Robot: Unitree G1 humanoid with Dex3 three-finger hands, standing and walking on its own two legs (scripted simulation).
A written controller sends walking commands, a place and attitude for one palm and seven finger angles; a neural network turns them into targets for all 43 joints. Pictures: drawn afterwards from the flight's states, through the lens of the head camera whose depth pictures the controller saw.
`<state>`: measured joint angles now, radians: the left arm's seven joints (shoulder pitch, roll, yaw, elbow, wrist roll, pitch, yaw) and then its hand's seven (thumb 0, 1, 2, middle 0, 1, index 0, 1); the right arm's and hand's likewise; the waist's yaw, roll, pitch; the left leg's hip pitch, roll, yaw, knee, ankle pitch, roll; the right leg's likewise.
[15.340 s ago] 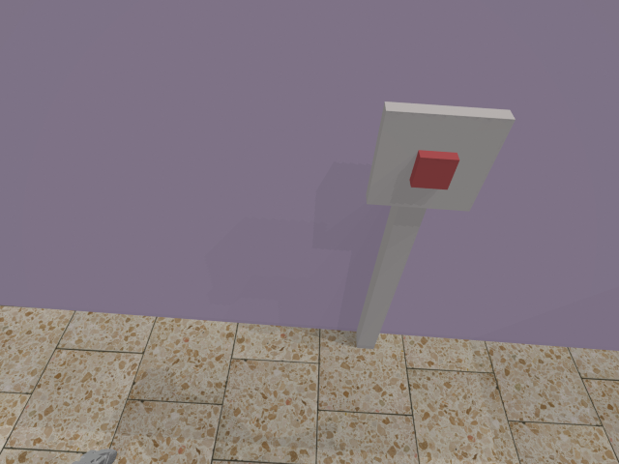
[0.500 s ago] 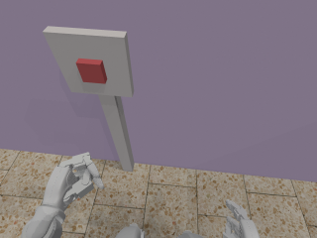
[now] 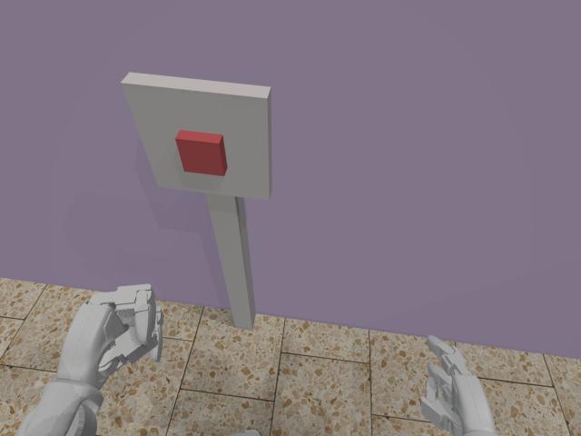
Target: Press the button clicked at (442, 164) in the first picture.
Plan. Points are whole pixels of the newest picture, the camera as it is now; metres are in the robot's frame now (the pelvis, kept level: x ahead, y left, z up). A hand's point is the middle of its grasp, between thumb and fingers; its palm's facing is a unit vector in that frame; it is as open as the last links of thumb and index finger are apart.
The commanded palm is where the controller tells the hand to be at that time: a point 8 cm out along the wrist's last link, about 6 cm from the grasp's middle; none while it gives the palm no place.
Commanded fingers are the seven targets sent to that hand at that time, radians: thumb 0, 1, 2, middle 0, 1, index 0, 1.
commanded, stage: raise the hand and make a fist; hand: left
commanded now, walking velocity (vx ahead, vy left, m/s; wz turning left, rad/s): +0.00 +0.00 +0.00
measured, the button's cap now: (203, 152) +0.51 +0.18 +0.10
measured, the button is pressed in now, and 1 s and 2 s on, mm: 0 0 0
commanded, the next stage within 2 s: aim a knuckle at the button in 0.70 s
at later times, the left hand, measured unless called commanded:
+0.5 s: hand (128, 319) +0.23 +0.20 +0.09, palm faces -0.05 -1.00 -0.05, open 3.1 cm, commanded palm +0.20 +0.26 +0.10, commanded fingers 0.00 0.90 0.90 -1.30 -1.50 -1.30 -1.50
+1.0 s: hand (145, 311) +0.24 +0.19 +0.09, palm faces -0.04 -1.00 -0.06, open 3.1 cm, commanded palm +0.23 +0.24 +0.09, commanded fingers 0.00 0.90 0.90 -1.30 -1.50 -1.30 -1.50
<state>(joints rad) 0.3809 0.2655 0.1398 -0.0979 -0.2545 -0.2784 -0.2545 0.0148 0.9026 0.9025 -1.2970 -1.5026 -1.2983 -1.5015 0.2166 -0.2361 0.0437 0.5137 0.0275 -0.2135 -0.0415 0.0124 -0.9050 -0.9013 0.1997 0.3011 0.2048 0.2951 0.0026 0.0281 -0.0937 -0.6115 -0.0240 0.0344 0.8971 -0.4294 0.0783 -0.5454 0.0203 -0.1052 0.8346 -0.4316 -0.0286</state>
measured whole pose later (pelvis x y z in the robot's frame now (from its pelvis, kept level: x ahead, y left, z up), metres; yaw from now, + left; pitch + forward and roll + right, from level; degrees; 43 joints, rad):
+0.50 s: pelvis +0.00 +0.00 +0.01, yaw +0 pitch +5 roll -2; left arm 0.30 0.31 0.24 -0.03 -0.31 -0.18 -0.34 0.01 0.90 0.90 -1.30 -1.50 -1.30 -1.50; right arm 0.26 -0.27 0.05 0.57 0.04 -0.24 -0.05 0.01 -0.90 -0.90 0.20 0.30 0.21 0.30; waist 0.00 0.03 -0.07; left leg -0.49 -0.03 0.03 0.79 -0.38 0.08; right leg -0.43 0.02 -0.10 0.72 -0.38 -0.03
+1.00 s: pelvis -0.01 -0.02 +0.01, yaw +1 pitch +5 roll -2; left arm 0.18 0.31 0.24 0.09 -0.31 -0.22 -0.35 0.01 0.90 0.90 -1.30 -1.50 -1.30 -1.50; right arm 0.24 -0.26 0.07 0.59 0.04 -0.25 -0.07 0.01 -0.90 -0.90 0.20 0.30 0.21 0.30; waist 0.00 0.04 -0.06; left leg -0.51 -0.02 0.02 0.80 -0.37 0.05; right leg -0.45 0.03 -0.12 0.74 -0.38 -0.05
